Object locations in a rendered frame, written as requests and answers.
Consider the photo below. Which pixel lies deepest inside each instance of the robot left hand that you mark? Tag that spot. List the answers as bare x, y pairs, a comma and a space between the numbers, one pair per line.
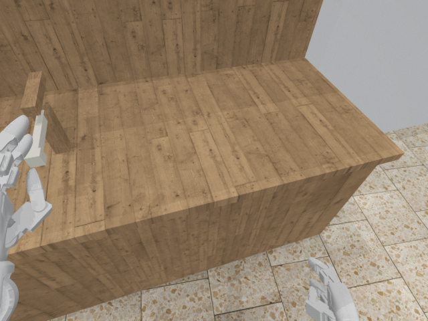
14, 146

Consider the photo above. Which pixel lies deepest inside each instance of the robot left forearm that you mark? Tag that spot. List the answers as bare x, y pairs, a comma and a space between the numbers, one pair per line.
9, 293

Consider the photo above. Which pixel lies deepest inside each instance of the tap lever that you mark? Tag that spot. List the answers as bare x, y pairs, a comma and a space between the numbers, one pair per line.
36, 156

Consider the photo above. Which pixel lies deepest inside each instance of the robot right hand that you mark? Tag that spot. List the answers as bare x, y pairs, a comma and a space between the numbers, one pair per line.
336, 303

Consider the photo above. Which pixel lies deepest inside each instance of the counter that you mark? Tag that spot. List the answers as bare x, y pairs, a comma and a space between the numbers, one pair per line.
182, 135

